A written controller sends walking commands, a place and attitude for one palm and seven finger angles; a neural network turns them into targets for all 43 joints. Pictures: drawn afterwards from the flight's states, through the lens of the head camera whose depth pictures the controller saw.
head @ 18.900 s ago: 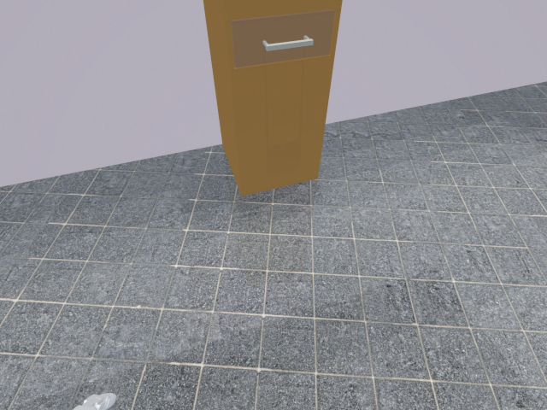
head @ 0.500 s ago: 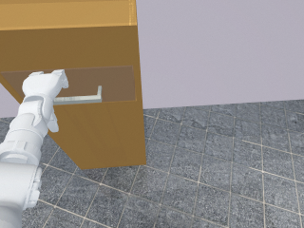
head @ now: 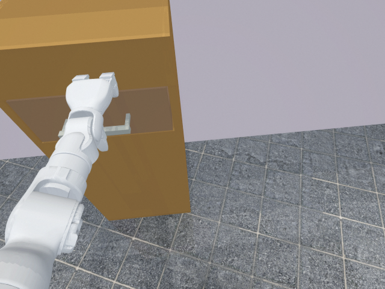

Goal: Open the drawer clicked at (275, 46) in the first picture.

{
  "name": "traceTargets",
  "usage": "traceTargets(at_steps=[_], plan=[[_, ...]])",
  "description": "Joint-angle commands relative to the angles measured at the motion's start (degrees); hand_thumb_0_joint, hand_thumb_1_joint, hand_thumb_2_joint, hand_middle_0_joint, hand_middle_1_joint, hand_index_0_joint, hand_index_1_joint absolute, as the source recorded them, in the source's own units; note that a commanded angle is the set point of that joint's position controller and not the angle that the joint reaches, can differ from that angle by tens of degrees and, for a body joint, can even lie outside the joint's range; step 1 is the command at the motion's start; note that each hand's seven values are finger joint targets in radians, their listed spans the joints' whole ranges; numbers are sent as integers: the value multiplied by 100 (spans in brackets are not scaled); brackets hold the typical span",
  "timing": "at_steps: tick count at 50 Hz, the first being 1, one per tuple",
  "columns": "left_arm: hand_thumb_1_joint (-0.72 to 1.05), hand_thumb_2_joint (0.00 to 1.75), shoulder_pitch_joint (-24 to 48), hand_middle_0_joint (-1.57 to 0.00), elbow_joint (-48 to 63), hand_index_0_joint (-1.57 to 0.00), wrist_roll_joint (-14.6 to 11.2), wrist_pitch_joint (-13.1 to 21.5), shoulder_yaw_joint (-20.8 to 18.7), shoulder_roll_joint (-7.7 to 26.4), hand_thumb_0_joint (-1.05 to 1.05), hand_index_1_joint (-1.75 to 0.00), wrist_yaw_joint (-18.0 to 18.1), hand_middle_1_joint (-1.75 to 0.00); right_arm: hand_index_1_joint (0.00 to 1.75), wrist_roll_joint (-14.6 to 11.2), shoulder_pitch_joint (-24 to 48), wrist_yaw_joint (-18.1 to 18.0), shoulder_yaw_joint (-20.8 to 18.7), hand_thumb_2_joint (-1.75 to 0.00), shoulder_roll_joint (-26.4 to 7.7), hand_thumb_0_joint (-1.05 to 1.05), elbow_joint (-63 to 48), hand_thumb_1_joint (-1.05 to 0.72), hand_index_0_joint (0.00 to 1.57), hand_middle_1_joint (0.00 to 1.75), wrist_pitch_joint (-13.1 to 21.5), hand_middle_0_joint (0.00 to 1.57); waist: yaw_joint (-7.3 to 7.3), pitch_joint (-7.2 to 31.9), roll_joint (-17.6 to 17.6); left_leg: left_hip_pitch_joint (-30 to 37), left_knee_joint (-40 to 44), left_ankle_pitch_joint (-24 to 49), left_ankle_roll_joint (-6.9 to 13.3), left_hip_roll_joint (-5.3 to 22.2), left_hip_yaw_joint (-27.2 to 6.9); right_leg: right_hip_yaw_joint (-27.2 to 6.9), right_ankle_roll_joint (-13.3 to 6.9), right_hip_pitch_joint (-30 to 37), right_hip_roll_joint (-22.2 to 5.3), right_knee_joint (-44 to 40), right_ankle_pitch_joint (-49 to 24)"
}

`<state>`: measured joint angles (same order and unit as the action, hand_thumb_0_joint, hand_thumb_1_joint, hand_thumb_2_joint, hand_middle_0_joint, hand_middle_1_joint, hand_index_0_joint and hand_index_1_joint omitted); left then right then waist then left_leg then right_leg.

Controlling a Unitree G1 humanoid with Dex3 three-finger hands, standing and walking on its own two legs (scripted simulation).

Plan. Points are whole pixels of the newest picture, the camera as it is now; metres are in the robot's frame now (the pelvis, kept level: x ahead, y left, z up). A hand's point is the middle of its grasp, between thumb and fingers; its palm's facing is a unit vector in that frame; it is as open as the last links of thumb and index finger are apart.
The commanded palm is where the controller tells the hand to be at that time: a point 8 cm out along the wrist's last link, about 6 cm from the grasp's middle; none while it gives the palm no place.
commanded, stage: move the hooked fingers above the handle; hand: left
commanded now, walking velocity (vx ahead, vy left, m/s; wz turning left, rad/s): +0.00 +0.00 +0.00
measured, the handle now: (96, 126) +0.52 +0.24 +0.02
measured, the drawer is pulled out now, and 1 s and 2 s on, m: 0.00 0.00 0.00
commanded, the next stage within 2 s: lower the fingers behind the handle in 1.06 s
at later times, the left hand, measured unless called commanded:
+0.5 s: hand (91, 118) +0.48 +0.22 +0.08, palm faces +0.17 -0.07 -0.98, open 13.6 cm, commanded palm +0.45 +0.25 +0.12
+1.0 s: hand (81, 138) +0.44 +0.24 +0.06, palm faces +0.02 -0.04 -1.00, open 13.8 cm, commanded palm +0.45 +0.25 +0.12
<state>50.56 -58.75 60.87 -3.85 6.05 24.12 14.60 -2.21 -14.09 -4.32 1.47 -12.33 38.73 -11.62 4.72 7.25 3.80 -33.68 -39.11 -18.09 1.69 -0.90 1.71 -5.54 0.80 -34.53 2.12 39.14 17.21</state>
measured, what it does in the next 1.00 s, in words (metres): stands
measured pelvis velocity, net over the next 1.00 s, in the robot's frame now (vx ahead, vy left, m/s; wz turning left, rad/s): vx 0.00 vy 0.00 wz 0.06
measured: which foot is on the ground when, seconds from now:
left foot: down 0.00-1.00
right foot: down 0.00-1.00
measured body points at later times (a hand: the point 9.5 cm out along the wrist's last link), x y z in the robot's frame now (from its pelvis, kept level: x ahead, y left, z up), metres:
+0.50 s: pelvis +0.01 +0.00 -0.01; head +0.08 +0.02 +0.43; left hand +0.47 +0.22 +0.13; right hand +0.06 -0.29 -0.13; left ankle +0.01 +0.10 -0.72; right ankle +0.02 -0.13 -0.72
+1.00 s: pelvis +0.00 +0.00 -0.01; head +0.08 +0.01 +0.43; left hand +0.44 +0.24 +0.11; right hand +0.05 -0.29 -0.13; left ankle +0.01 +0.10 -0.72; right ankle +0.02 -0.13 -0.72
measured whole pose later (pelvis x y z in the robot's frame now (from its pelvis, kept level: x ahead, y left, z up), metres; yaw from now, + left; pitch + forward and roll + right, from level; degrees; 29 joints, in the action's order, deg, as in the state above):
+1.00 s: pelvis +0.00 +0.00 -0.01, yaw +3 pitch +15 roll -2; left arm 41.8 -46.7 60.2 13.9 4.9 31.1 12.5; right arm -0.1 -21.2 -4.9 -4.7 -16.1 39.8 -5.8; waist 3.0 5.9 1.2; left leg -39.9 -45.3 -20.0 1.4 -1.3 -2.3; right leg -1.2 0.3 -38.1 1.8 42.4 19.1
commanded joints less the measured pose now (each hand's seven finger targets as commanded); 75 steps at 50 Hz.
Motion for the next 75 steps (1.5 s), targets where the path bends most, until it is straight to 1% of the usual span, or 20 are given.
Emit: traceTargets(at_steps=[1, 7, 14, 18, 21, 22, 25, 29, 35, 38, 45, 49, 52, 55, 57, 60, 64, 67, 71, 75], plan=[[-50, 30, 1144, -30, -29, -30, -183, -288, -1048, 2938, 0, -120, -605, -120, 30, -72, -197, -334, -297, -90, -1110, 0, -796, -90, 20, 30, 138, 20, -354, 1274, -1631, 17, 639, 375, 111, -93, 252, 366, -113, 1868, -145, -822, -715], [-50, 30, 1280, -30, 851, -30, 37, 971, -907, 2642, 0, -120, -796, -120, 30, -27, -521, -359, -478, -90, -1122, 0, -958, -90, 20, 30, 469, 20, -74, 1050, -826, 166, 362, 116, 147, -55, 163, 295, -159, 1010, -112, -769, -309], [-50, 30, 3067, -30, 3473, -30, -390, 2214, -223, 1593, 0, -120, -249, -120, 30, 180, -1056, -216, -920, -90, -1077, 0, -474, -90, 20, 30, 902, 20, 389, 2844, 952, 2209, -365, 1351, 56, -18, -265, 451, -308, -344, 52, -180, -743], [-50, 30, 2990, -30, 2700, -30, -433, 1722, -120, 1252, 0, -120, 320, -120, 30, 211, -1178, -16, -909, -90, -1118, 0, -92, -90, 20, 30, 906, 20, 476, 2395, 726, 2006, -399, 1429, -45, 16, -447, 705, -332, -796, 119, -55, -641], [-50, 30, 2823, -30, 1757, -30, -142, 860, -997, 2267, 0, -120, 714, -120, 30, 196, -1078, 142, -783, -90, -1224, 0, 4, -90, 20, 30, 709, 20, 131, 2257, 740, 1433, -232, 1648, -100, -25, -379, 797, -406, -427, 146, 12, -772], [-50, 30, 2730, -30, 1488, -30, -68, 543, -874, 2123, 0, -120, 758, -120, 30, 193, -972, 194, -733, -90, -1178, 0, -70, -90, 20, 30, 648, 20, 63, 2199, 785, 1307, -190, 1737, -124, -45, -325, 844, -414, -290, 150, 29, -820], [-50, 30, 2134, -30, 654, -30, 111, -261, -1092, 2441, 0, -120, 567, -120, 30, 200, -801, 266, -625, -90, -1214, 0, -177, -90, 20, 30, 433, 20, -245, 2309, 311, 935, -59, 2054, -121, -28, -152, 830, -405, 502, 164, 19, -1315], [-50, 30, 1867, -30, 236, -30, 158, -617, -898, 2498, 0, -120, 109, -120, 30, 88, -581, 121, -523, -90, -1162, 0, -410, -90, 20, 30, 159, 20, -200, 1789, -696, 344, 249, 1324, 11, -60, 46, 665, -276, 1186, 53, -356, -1248], [-50, 30, 1161, -30, 159, -30, -169, 47, -1048, 2680, 0, -120, -645, -120, 30, 3, -444, -181, -427, -90, -1177, 0, -770, -90, 20, 30, 148, 20, -240, 1202, -1470, 181, 510, 462, 119, -36, 119, 495, -183, 1395, -67, -717, -637], [-50, 30, 1317, -30, 681, -30, -29, 675, -758, 2320, 0, -120, -745, -120, 30, 13, -577, -234, -488, -90, -1141, 0, -883, -90, 20, 30, 336, 20, -83, 1109, -1023, 379, 409, 374, 145, -9, 74, 487, -207, 883, -53, -677, -465], [-50, 30, 2831, -30, 2950, -30, -211, 1973, -585, 1888, 0, -120, -179, -120, 30, 197, -990, -153, -845, -90, -1037, 0, -580, -90, 20, 30, 733, 20, 263, 2455, 399, 1791, -189, 1220, 75, 1, -263, 511, -316, -33, 85, -259, -664], [-50, 30, 2848, -30, 2730, -30, -193, 1704, -717, 1821, 0, -120, 481, -120, 30, 232, -1056, 14, -891, -90, -1085, 0, -250, -90, 20, 30, 771, 20, 248, 2605, 767, 1972, -340, 1668, -67, 7, -409, 708, -362, -464, 137, -29, -752], [-50, 30, 2647, -30, 1847, -30, -68, 938, -790, 1813, 0, -120, 826, -120, 30, 214, -979, 175, -836, -90, -1136, 0, -105, -90, 20, 30, 696, 20, 161, 2174, 578, 1510, -204, 1594, -100, 11, -394, 821, -385, -437, 162, -7, -687], [-50, 30, 2309, -30, 1241, -30, 67, 109, -903, 1995, 0, -120, 752, -120, 30, 194, -855, 290, -773, -90, -1184, 0, -156, -90, 20, 30, 563, 20, -121, 2424, 647, 1412, -94, 2012, -135, 10, -232, 823, -421, 117, 184, -29, -1036], [-50, 30, 1994, -30, 1044, -30, 68, -303, -517, 1607, 0, -120, 437, -120, 30, 161, -799, 322, -748, -90, -1160, 0, -283, -90, 20, 30, 459, 20, -160, 2451, 453, 1391, -53, 2221, -106, 36, -115, 795, -388, 458, 167, -82, -1362], [-50, 30, 1403, -30, 556, -30, -14, -481, -700, 1892, 0, -120, -63, -120, 30, 115, -688, 202, -668, -90, -1230, 0, -418, -90, 20, 30, 265, 20, -138, 1990, -662, 790, 147, 1784, 30, -2, 0, 686, -317, 1137, 108, -326, -1571], [-50, 30, 1437, -30, 578, -30, -99, -24, -554, 2001, 0, -120, -649, -120, 30, 29, -582, -58, -574, -90, -1241, 0, -652, -90, 20, 30, 304, 20, 37, 1127, -1318, 365, 354, 709, 161, -38, 37, 555, -204, 1083, -18, -636, -944], [-50, 30, 1743, -30, 1406, -30, -113, 899, -610, 2066, 0, -120, -799, -120, 30, 88, -611, -194, -621, -90, -1136, 0, -759, -90, 20, 30, 448, 20, 83, 1397, -791, 648, 215, 709, 194, -54, 18, 417, -225, 922, -45, -567, -904], [-50, 30, 1836, -30, 2331, -30, -40, 1829, -878, 2090, 0, -120, -392, -120, 30, 195, -790, -164, -750, -90, -982, 0, -688, -90, 20, 30, 605, 20, -14, 2127, 86, 1136, -153, 1242, 121, -56, -79, 438, -306, 434, 46, -213, -1013], [-50, 30, 1907, -30, 1850, -30, 23, 1747, -1144, 2165, 0, -120, 375, -120, 30, 237, -909, -13, -785, -90, -995, 0, -413, -90, 20, 30, 703, 20, 55, 2093, 58, 697, -450, 1279, 60, -59, -178, 560, -332, -64, 100, 79, -894]])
